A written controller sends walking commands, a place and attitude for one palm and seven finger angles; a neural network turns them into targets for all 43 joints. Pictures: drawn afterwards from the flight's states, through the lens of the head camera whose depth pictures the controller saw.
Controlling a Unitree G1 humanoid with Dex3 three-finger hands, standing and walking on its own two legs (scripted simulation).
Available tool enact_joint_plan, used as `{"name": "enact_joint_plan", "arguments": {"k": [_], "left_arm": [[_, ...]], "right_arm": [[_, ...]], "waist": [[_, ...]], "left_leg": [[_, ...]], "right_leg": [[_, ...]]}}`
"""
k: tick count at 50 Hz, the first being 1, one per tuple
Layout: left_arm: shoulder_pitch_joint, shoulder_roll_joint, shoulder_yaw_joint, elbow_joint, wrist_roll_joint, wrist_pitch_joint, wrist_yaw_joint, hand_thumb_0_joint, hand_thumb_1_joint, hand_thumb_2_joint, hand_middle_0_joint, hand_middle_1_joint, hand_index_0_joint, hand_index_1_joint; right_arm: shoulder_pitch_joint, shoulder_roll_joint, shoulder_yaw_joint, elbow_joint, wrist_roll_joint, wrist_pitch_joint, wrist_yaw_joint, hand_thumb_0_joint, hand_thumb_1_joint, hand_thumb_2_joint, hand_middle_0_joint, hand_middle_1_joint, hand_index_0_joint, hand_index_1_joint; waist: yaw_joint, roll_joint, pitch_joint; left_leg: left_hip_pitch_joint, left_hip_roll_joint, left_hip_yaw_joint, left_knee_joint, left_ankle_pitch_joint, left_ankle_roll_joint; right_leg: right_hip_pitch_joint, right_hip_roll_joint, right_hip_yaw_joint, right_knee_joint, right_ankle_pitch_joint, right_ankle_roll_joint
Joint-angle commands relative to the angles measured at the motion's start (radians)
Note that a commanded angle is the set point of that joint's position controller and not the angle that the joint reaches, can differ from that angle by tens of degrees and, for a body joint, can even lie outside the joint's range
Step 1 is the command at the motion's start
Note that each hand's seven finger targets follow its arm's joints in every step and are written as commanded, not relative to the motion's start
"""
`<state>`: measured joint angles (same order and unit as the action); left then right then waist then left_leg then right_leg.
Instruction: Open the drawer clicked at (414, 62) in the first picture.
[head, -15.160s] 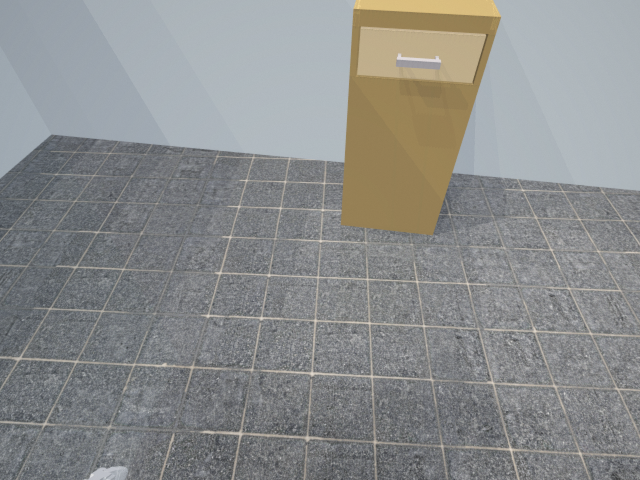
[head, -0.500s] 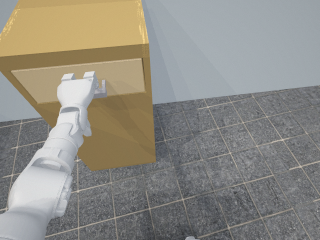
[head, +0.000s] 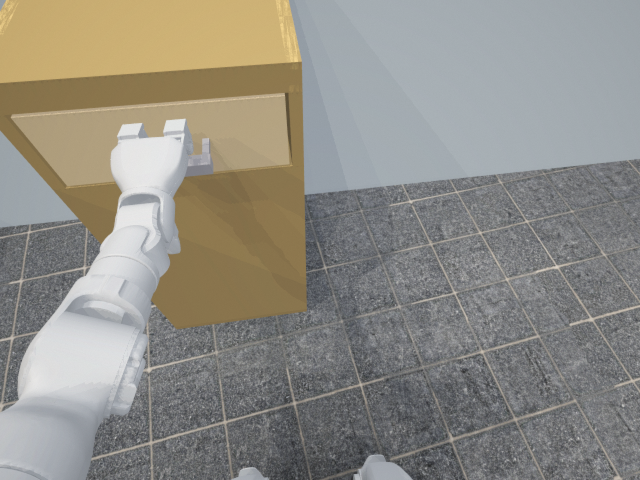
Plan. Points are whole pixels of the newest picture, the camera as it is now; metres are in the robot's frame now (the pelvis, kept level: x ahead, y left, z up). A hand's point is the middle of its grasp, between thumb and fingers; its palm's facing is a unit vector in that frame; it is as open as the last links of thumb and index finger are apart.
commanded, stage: lower the fingers behind the handle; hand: left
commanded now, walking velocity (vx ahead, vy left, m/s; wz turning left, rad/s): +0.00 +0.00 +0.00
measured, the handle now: (167, 158) +0.56 +0.19 +0.03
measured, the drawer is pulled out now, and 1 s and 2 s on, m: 0.00 0.00 0.09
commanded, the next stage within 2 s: close the thumb around the handle in 0.28 s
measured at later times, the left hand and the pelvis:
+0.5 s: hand (170, 198) +0.50 +0.19 +0.01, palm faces -0.02 -0.02 -1.00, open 13.8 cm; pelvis +0.01 +0.00 +0.00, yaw +0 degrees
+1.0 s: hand (170, 197) +0.50 +0.19 +0.01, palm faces -0.03 -0.03 -1.00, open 6.3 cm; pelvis +0.03 +0.00 +0.00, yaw +0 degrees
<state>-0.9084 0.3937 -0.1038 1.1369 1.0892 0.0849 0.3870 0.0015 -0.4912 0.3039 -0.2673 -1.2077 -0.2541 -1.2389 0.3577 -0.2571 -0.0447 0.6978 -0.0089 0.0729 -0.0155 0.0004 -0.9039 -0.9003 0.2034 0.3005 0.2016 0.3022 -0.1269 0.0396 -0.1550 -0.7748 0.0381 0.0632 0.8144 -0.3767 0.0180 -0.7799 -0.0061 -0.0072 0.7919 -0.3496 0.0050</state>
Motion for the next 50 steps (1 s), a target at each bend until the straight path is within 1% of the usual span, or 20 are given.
{"name": "enact_joint_plan", "arguments": {"k": [1,4,6,9,10,12,15,16,19,21,26,29,31,34,38,40,42,44,48,50], "left_arm": [[-0.281,0.151,0.012,-0.064,-0.001,0.009,-0.018,0.000,-0.500,0.300,-0.300,-1.200,-0.300,-1.200],[-0.297,0.155,0.015,-0.056,0.001,0.005,-0.016,0.000,-0.500,0.300,-0.300,-1.200,-0.300,-1.200],[-0.326,0.176,0.031,-0.094,-0.001,-0.009,-0.013,0.000,-0.500,0.300,-0.300,-1.200,-0.300,-1.200],[-0.342,0.145,0.018,-0.122,-0.005,-0.029,-0.007,0.000,-0.500,0.300,-0.300,-1.200,-0.300,-1.200],[-0.328,0.183,0.052,-0.121,-0.003,-0.033,0.001,0.000,-0.500,0.300,-0.300,-1.200,-0.300,-1.200],[-0.337,0.193,0.063,-0.120,-0.001,-0.038,0.011,0.000,-0.500,0.300,-0.300,-1.200,-0.300,-1.200],[-0.363,0.173,0.046,-0.150,0.010,-0.041,0.033,0.000,-0.500,0.300,-0.300,-1.200,-0.300,-1.200],[-0.354,0.170,0.049,-0.141,0.011,-0.037,0.040,0.000,-0.500,0.300,-0.300,-1.200,-0.300,-1.200],[-0.361,0.194,0.075,-0.176,0.008,-0.041,0.050,0.000,-0.500,0.300,-0.300,-1.200,-0.300,-1.200],[-0.340,0.163,0.056,-0.168,0.008,-0.031,0.053,0.000,-0.388,0.348,-0.308,-1.212,-0.308,-1.212],[-0.314,0.201,0.084,-0.162,0.004,-0.016,0.054,0.000,-0.108,0.468,-0.328,-1.242,-0.328,-1.242],[-0.280,0.209,0.095,-0.182,0.006,-0.024,0.045,0.000,0.060,0.540,-0.340,-1.260,-0.340,-1.260],[-0.250,0.157,0.064,-0.182,0.001,-0.025,0.042,0.000,0.172,0.588,-0.348,-1.272,-0.348,-1.272],[-0.259,0.158,0.060,-0.190,0.006,-0.030,0.041,0.000,0.340,0.660,-0.360,-1.290,-0.360,-1.290],[-0.233,0.152,0.068,-0.224,0.008,-0.039,0.044,0.000,0.564,0.756,-0.376,-1.314,-0.376,-1.314],[-0.223,0.128,0.055,-0.249,0.001,-0.042,0.044,0.000,0.676,0.804,-0.384,-1.326,-0.384,-1.326],[-0.191,0.156,0.084,-0.230,-0.002,-0.038,0.043,0.000,0.788,0.852,-0.392,-1.338,-0.392,-1.338],[-0.203,0.151,0.072,-0.245,0.001,-0.038,0.042,0.000,0.900,0.900,-0.400,-1.350,-0.400,-1.350],[-0.215,0.156,0.074,-0.257,0.006,-0.036,0.044,0.000,0.900,0.900,-0.400,-1.350,-0.400,-1.350],[-0.186,0.135,0.063,-0.239,0.007,-0.029,0.042,0.000,0.900,0.900,-0.400,-1.350,-0.400,-1.350]], "right_arm": [[0.128,-0.151,-0.056,-0.062,0.004,-0.019,-0.015,0.000,-0.900,-0.900,0.200,0.300,0.200,0.300],[0.135,-0.155,-0.056,-0.053,0.003,-0.022,-0.015,0.000,-0.900,-0.900,0.200,0.300,0.200,0.300],[0.139,-0.153,-0.057,-0.052,0.001,-0.026,-0.015,0.000,-0.900,-0.900,0.200,0.300,0.200,0.300],[0.143,-0.149,-0.062,-0.045,-0.004,-0.031,-0.010,0.000,-0.900,-0.900,0.200,0.300,0.200,0.300],[0.145,-0.152,-0.062,-0.043,-0.006,-0.031,-0.011,0.000,-0.900,-0.900,0.200,0.300,0.200,0.300],[0.146,-0.154,-0.063,-0.037,-0.008,-0.030,-0.010,0.000,-0.900,-0.900,0.200,0.300,0.200,0.300],[0.149,-0.149,-0.068,-0.028,-0.012,-0.034,-0.005,0.000,-0.900,-0.900,0.200,0.300,0.200,0.300],[0.152,-0.150,-0.069,-0.025,-0.012,-0.033,-0.003,0.000,-0.900,-0.900,0.200,0.300,0.200,0.300],[0.154,-0.150,-0.073,-0.019,-0.017,-0.030,0.001,0.000,-0.900,-0.900,0.200,0.300,0.200,0.300],[0.148,-0.147,-0.075,-0.016,-0.016,-0.026,0.004,0.000,-0.900,-0.900,0.200,0.300,0.200,0.300],[0.137,-0.148,-0.070,-0.018,-0.015,-0.016,0.003,0.000,-0.900,-0.900,0.200,0.300,0.200,0.300],[0.132,-0.145,-0.072,-0.022,-0.014,-0.009,0.001,0.000,-0.900,-0.900,0.200,0.300,0.200,0.300],[0.127,-0.140,-0.074,-0.029,-0.013,-0.010,0.004,0.000,-0.900,-0.900,0.200,0.300,0.200,0.300],[0.122,-0.141,-0.075,-0.030,-0.012,-0.008,0.002,0.000,-0.900,-0.900,0.200,0.300,0.200,0.300],[0.124,-0.136,-0.081,-0.032,-0.017,-0.006,0.007,0.000,-0.900,-0.900,0.200,0.300,0.200,0.300],[0.121,-0.133,-0.082,-0.034,-0.017,-0.005,0.010,0.000,-0.900,-0.900,0.200,0.300,0.200,0.300],[0.117,-0.136,-0.083,-0.030,-0.017,0.000,0.011,0.000,-0.900,-0.900,0.200,0.300,0.200,0.300],[0.116,-0.135,-0.083,-0.031,-0.015,-0.001,0.010,0.000,-0.900,-0.900,0.200,0.300,0.200,0.300],[0.116,-0.135,-0.085,-0.027,-0.017,0.002,0.009,0.000,-0.900,-0.900,0.200,0.300,0.200,0.300],[0.113,-0.132,-0.084,-0.027,-0.015,0.002,0.009,0.000,-0.900,-0.900,0.200,0.300,0.200,0.300]], "waist": [[-0.016,-0.053,-0.316],[-0.024,-0.051,-0.298],[-0.018,-0.036,-0.333],[-0.022,0.001,-0.354],[-0.015,-0.016,-0.367],[-0.017,-0.028,-0.366],[-0.019,0.022,-0.392],[-0.019,0.000,-0.397],[-0.012,0.013,-0.444],[-0.015,0.018,-0.426],[-0.005,-0.012,-0.409],[0.007,-0.002,-0.427],[0.006,-0.003,-0.405],[0.000,0.001,-0.395],[0.014,0.015,-0.446],[0.016,0.016,-0.449],[0.021,-0.013,-0.433],[0.017,-0.011,-0.425],[0.015,-0.008,-0.442],[0.018,-0.004,-0.415]], "left_leg": [[0.197,-0.047,-0.022,-0.073,0.258,0.025],[0.198,-0.041,-0.032,-0.073,0.239,0.024],[0.203,-0.041,-0.032,-0.066,0.249,0.025],[0.236,-0.036,-0.041,-0.059,0.274,0.023],[0.230,-0.037,-0.041,-0.054,0.282,0.024],[0.218,-0.038,-0.044,-0.052,0.288,0.024],[0.253,-0.035,-0.047,-0.045,0.328,0.020],[0.257,-0.034,-0.051,-0.044,0.340,0.019],[0.277,-0.036,-0.048,-0.035,0.396,0.019],[0.289,-0.034,-0.046,-0.035,0.417,0.017],[0.257,-0.042,-0.032,-0.048,0.416,0.021],[0.274,-0.042,-0.029,-0.043,0.470,0.020],[0.283,-0.042,-0.026,-0.048,0.469,0.018],[0.290,-0.040,-0.028,-0.048,0.477,0.018],[0.332,-0.038,-0.028,-0.036,0.555,0.017],[0.340,-0.037,-0.028,-0.036,0.572,0.015],[0.321,-0.039,-0.026,-0.036,0.575,0.017],[0.313,-0.040,-0.023,-0.041,0.563,0.018],[0.325,-0.041,-0.020,-0.041,0.575,0.019],[0.327,-0.040,-0.021,-0.045,0.586,0.018]], "right_leg": [[0.172,0.054,-0.023,-0.091,0.231,-0.031],[0.138,0.056,-0.028,-0.089,0.197,-0.031],[0.152,0.056,-0.023,-0.083,0.209,-0.032],[0.128,0.058,-0.027,-0.075,0.212,-0.035],[0.141,0.058,-0.026,-0.071,0.222,-0.034],[0.150,0.058,-0.026,-0.072,0.231,-0.034],[0.132,0.060,-0.028,-0.063,0.251,-0.036],[0.137,0.061,-0.031,-0.061,0.258,-0.035],[0.173,0.061,-0.026,-0.056,0.318,-0.034],[0.162,0.062,-0.030,-0.060,0.325,-0.034],[0.226,0.059,-0.024,-0.071,0.374,-0.031],[0.251,0.057,-0.020,-0.065,0.427,-0.032],[0.243,0.059,-0.025,-0.074,0.419,-0.031],[0.231,0.058,-0.024,-0.074,0.420,-0.031],[0.253,0.058,-0.022,-0.065,0.468,-0.031],[0.260,0.058,-0.024,-0.066,0.482,-0.030],[0.283,0.058,-0.021,-0.068,0.506,-0.031],[0.287,0.056,-0.019,-0.070,0.518,-0.029],[0.298,0.054,-0.015,-0.072,0.532,-0.027],[0.286,0.056,-0.020,-0.075,0.524,-0.029]]}}
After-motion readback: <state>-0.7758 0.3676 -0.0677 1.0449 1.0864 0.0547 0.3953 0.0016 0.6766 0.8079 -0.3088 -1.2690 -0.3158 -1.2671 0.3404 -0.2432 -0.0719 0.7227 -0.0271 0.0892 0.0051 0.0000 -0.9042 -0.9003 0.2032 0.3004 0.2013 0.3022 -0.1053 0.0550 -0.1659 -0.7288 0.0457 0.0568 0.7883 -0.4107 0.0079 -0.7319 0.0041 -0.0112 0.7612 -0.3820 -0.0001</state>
